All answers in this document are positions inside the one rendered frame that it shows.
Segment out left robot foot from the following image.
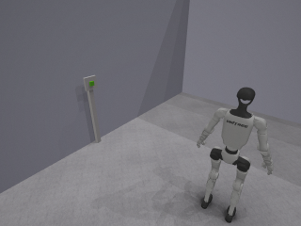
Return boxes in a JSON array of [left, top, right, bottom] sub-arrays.
[[201, 194, 213, 209]]

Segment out left robot forearm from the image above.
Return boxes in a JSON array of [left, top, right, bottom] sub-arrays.
[[199, 124, 209, 141]]

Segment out robot left upper arm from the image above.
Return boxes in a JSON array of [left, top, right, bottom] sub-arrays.
[[205, 107, 228, 134]]

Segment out robot left hand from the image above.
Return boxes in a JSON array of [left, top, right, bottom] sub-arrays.
[[197, 139, 207, 148]]

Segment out right robot shin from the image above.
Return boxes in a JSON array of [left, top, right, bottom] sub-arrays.
[[228, 183, 244, 215]]

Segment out robot right hand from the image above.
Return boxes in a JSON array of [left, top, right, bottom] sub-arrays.
[[261, 162, 274, 175]]

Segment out panel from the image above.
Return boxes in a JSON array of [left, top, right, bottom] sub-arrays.
[[83, 75, 102, 143]]

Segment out right robot forearm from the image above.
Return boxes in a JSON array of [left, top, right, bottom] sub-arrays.
[[261, 143, 274, 166]]

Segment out robot right upper arm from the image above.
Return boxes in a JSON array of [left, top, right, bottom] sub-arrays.
[[254, 116, 268, 152]]

